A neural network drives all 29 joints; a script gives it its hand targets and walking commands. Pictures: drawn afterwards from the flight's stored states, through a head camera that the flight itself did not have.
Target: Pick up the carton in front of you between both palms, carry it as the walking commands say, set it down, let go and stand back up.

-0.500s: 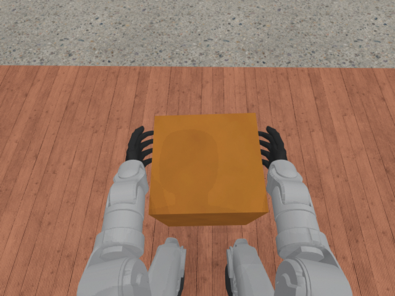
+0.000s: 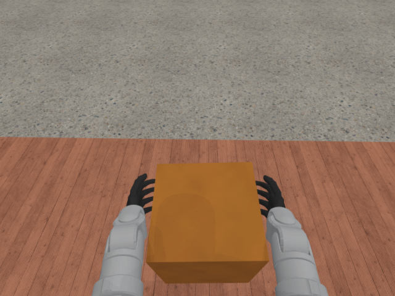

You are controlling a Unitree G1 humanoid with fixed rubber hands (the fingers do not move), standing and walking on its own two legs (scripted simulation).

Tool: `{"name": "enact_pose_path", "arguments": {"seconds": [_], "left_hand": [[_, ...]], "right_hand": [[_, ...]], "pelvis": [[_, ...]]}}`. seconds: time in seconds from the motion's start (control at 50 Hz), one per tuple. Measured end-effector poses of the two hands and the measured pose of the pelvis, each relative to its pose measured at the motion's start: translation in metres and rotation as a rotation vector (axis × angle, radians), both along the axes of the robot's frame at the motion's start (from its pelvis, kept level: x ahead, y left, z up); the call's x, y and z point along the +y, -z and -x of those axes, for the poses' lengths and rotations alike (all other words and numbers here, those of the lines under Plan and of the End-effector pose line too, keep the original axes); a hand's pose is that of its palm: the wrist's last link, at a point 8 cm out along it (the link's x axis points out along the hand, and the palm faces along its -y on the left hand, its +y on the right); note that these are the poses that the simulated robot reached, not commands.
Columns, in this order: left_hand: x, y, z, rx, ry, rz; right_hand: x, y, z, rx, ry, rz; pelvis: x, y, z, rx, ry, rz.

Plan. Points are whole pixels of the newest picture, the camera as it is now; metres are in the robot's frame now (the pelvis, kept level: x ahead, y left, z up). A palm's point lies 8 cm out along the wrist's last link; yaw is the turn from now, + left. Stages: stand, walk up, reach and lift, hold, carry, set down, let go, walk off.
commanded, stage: reach and lift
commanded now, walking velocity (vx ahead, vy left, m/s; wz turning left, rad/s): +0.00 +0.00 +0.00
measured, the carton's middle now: (205, 227) +0.30 +0.00 -0.08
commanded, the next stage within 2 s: hold in 1.14 s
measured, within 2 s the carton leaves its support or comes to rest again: neither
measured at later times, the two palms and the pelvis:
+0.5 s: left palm (129, 201) +0.29 +0.15 +0.05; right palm (283, 205) +0.29 -0.15 +0.05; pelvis -0.01 +0.00 +0.02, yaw +0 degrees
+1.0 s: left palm (129, 196) +0.30 +0.15 +0.06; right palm (284, 199) +0.30 -0.15 +0.06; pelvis +0.01 +0.00 +0.03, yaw +0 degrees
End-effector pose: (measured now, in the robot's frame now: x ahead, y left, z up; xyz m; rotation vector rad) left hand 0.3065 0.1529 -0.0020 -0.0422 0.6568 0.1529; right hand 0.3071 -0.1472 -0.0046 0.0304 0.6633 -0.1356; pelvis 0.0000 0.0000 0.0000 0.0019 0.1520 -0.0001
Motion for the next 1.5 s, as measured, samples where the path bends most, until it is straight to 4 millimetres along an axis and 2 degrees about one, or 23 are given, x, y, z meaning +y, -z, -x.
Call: {"name": "enact_pose_path", "arguments": {"seconds": [0.14, 0.22, 0.48, 1.02, 1.16, 1.32, 1.5], "left_hand": [[-0.001, -0.04, 0.006, -0.019, 0.024, -0.024], [-0.001, -0.051, 0.008, -0.009, 0.037, -0.032], [0.001, -0.055, 0.013, 0.003, 0.032, -0.025], [-0.001, -0.066, 0.007, 0.006, 0.054, -0.056], [-0.001, -0.07, 0.008, 0.002, 0.054, -0.057], [-0.001, -0.083, 0.015, -0.024, 0.052, -0.057], [-0.001, -0.082, 0.021, -0.006, 0.045, -0.045]], "right_hand": [[-0.001, -0.04, 0.007, -0.019, -0.015, 0.027], [-0.001, -0.052, 0.011, -0.009, -0.017, 0.034], [0.001, -0.055, 0.016, 0.004, -0.011, 0.024], [-0.001, -0.066, 0.009, 0.007, -0.039, 0.057], [-0.001, -0.07, 0.011, 0.004, -0.038, 0.055], [0.0, -0.083, 0.018, -0.023, -0.038, 0.057], [0.0, -0.082, 0.023, -0.005, -0.03, 0.043]], "pelvis": [[0.001, -0.017, -0.003, -0.127, -0.002, 0.003], [0.002, -0.021, -0.001, -0.181, 0.0, 0.003], [0.004, -0.021, 0.011, -0.236, 0.003, 0.003], [0.002, -0.027, -0.008, -0.254, 0.0, 0.003], [0.002, -0.027, -0.007, -0.262, 0.0, 0.003], [0.002, -0.028, -0.006, -0.28, -0.001, 0.003], [0.002, -0.026, 0.003, -0.3, 0.0, 0.003]]}}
